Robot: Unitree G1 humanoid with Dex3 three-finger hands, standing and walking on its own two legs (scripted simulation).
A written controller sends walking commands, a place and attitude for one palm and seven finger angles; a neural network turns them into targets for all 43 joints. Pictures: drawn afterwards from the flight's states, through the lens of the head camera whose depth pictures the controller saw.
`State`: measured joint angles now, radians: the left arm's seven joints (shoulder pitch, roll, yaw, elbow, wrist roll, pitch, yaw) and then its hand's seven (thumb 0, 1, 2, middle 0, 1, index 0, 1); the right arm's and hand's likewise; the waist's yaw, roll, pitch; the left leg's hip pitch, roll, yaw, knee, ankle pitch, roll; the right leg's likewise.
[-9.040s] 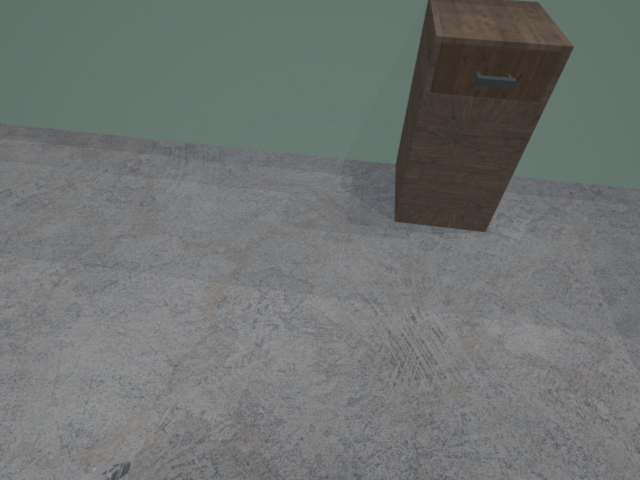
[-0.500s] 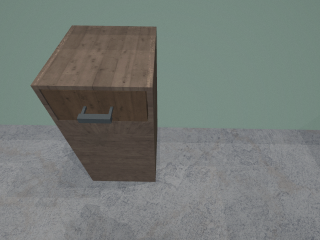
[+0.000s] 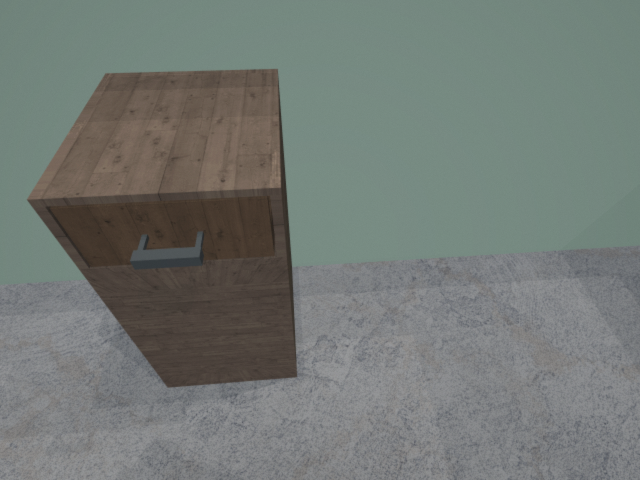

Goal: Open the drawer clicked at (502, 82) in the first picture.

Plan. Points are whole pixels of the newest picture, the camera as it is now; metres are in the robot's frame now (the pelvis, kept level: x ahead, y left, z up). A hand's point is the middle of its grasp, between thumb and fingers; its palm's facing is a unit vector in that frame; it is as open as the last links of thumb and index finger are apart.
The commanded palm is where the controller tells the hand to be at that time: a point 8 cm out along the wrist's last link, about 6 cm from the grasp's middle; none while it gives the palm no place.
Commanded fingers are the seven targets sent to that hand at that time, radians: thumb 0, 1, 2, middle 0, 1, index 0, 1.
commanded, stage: look again from close up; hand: left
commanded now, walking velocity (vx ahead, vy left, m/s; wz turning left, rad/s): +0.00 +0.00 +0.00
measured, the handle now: (170, 248) +0.50 +0.30 -0.06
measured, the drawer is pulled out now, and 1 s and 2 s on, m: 0.00 0.00 0.00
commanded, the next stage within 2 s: shuffle to correct the standing spot in 0.30 s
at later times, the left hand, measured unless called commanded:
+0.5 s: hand out of the picture -0.01 +0.18 -0.17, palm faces +0.02 -0.98 -0.20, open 7.4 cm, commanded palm none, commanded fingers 0.00 0.90 0.90 -0.20 -0.30 -0.20 -0.30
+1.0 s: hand out of the picture +0.01 +0.24 -0.17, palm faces +0.11 -0.98 -0.19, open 7.4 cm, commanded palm none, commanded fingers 0.00 0.90 0.90 -0.20 -0.30 -0.20 -0.30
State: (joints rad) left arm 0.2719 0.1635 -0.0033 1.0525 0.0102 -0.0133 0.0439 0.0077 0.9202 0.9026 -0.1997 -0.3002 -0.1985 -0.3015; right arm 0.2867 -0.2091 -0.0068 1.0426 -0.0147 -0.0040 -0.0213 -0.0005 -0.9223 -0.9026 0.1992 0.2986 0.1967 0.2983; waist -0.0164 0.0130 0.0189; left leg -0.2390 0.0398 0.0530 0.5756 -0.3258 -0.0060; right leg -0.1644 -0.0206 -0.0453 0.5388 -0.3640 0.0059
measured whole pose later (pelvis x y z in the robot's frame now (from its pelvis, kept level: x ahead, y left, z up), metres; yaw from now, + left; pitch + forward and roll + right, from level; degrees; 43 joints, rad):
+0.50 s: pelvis +0.00 +0.00 +0.00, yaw +0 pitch -1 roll +1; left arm 0.31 0.14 -0.01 1.09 0.01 0.00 0.03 0.00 0.91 0.90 -0.20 -0.30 -0.20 -0.30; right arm 0.31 -0.15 0.02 1.10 -0.01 -0.01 -0.02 0.01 -0.91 -0.90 0.20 0.30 0.20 0.30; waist 0.00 0.01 0.02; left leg -0.21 0.02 0.07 0.52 -0.29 0.01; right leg -0.16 -0.04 -0.03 0.53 -0.35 0.02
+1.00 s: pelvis +0.00 +0.05 +0.01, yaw +4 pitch +0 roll +0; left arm 0.27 0.19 0.03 1.05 0.02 0.03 0.02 0.00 0.91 0.90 -0.20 -0.30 -0.19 -0.30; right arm 0.22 -0.16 0.00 1.01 -0.02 -0.02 -0.04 0.00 -0.95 -0.90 0.20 0.30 0.20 0.30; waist 0.01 -0.04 0.01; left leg -0.22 -0.03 0.11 0.43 -0.21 0.07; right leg -0.37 -0.06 -0.02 0.88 -0.38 0.02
